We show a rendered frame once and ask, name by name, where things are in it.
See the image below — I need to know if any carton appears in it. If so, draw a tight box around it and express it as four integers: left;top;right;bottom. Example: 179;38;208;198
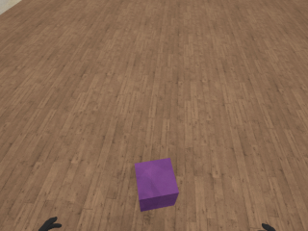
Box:
135;158;179;212

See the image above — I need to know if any left robot hand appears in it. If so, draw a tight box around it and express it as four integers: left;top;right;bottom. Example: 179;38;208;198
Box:
38;217;62;231

